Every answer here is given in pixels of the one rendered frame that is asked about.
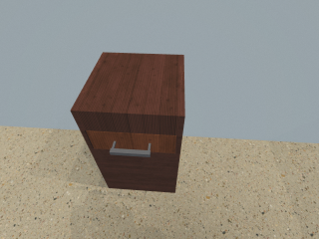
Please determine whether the cabinet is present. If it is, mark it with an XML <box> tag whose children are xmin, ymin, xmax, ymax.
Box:
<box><xmin>70</xmin><ymin>52</ymin><xmax>185</xmax><ymax>193</ymax></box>

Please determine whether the drawer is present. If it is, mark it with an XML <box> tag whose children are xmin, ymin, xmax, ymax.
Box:
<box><xmin>86</xmin><ymin>130</ymin><xmax>176</xmax><ymax>153</ymax></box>

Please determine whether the handle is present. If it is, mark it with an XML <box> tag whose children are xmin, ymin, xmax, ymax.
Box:
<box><xmin>110</xmin><ymin>140</ymin><xmax>152</xmax><ymax>157</ymax></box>

